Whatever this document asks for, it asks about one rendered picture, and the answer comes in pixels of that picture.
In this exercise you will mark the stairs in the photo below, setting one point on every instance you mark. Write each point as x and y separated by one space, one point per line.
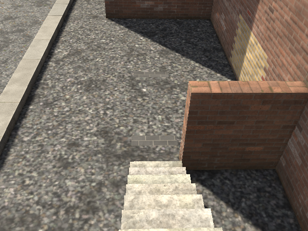
160 196

